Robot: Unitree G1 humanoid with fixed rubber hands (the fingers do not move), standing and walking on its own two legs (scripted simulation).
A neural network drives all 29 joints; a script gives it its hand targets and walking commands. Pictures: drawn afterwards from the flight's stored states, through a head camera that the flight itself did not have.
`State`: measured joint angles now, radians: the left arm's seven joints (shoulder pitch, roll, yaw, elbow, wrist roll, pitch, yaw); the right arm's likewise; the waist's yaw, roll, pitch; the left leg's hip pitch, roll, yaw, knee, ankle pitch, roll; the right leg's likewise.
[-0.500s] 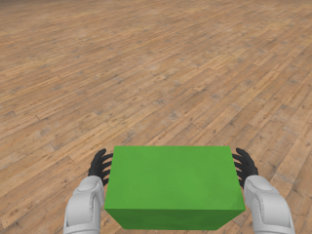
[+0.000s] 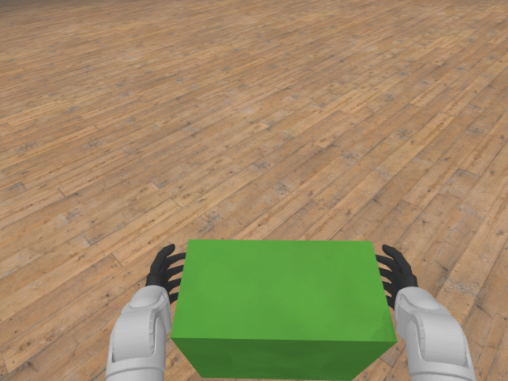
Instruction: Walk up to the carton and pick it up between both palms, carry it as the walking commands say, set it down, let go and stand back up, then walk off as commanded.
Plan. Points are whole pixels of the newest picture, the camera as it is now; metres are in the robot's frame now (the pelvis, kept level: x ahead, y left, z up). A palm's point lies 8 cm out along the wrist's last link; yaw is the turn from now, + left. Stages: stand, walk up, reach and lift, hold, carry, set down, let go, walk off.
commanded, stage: hold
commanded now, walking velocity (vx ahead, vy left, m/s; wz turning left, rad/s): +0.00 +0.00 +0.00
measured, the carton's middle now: (277, 316) +0.26 +0.00 -0.05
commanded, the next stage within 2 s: set down in 0.48 s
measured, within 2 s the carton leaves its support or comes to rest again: neither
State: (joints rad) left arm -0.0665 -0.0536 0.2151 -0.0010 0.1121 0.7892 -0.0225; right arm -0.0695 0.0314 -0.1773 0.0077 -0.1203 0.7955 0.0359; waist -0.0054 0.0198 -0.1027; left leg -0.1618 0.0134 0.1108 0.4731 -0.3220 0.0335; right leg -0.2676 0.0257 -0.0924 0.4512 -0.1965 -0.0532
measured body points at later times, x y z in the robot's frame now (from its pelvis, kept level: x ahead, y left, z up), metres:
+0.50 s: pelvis -0.06 +0.01 +0.00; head -0.11 -0.01 +0.45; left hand +0.24 +0.19 +0.04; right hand +0.22 -0.19 +0.03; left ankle -0.04 +0.10 -0.74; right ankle +0.03 -0.08 -0.74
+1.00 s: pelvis -0.03 +0.00 +0.00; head -0.03 -0.01 +0.45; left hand +0.30 +0.21 +0.01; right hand +0.28 -0.17 -0.01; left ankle -0.04 +0.10 -0.74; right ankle +0.03 -0.08 -0.74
